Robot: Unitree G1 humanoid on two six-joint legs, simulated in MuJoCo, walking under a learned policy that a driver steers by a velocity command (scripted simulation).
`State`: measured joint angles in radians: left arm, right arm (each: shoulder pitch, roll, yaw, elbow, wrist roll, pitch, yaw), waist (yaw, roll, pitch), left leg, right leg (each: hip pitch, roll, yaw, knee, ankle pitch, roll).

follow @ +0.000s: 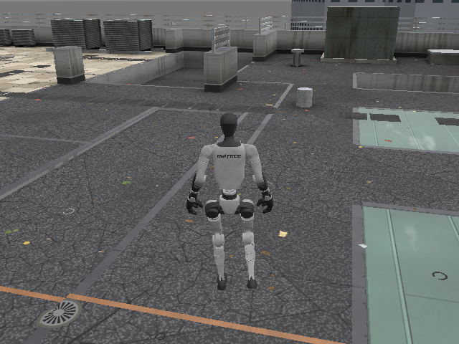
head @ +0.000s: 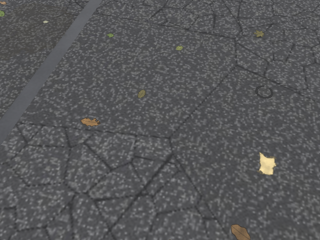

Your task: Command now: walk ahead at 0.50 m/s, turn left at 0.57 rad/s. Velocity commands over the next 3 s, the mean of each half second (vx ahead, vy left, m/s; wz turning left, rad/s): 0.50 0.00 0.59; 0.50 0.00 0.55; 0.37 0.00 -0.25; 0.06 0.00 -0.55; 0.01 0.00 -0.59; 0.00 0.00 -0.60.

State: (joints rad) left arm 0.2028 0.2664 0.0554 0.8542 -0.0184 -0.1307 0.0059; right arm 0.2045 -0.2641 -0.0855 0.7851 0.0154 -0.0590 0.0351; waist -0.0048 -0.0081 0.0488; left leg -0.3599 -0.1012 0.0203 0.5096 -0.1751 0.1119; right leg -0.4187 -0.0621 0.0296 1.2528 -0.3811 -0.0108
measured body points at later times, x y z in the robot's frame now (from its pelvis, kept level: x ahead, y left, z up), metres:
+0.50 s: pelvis +0.28 -0.04 +0.00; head +0.30 -0.03 +0.45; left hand +0.35 +0.26 -0.09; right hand +0.45 -0.28 -0.11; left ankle +0.16 +0.06 -0.64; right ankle +0.36 -0.13 -0.73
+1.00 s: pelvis +0.49 +0.12 +0.00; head +0.52 +0.15 +0.44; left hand +0.40 +0.40 -0.13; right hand +0.78 +0.00 -0.09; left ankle +0.50 +0.22 -0.73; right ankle +0.47 -0.08 -0.63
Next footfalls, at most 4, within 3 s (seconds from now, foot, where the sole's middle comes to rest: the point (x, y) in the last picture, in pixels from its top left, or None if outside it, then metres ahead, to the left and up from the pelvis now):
0.36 right None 0.39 -0.12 -0.77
0.88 left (107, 219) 0.54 0.24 -0.77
1.42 right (119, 146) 0.89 0.22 -0.77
1.88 left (73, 158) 0.83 0.43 -0.77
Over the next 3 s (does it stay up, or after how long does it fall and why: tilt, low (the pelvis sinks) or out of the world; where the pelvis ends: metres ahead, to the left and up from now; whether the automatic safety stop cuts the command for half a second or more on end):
stays up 0.77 0.29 0.01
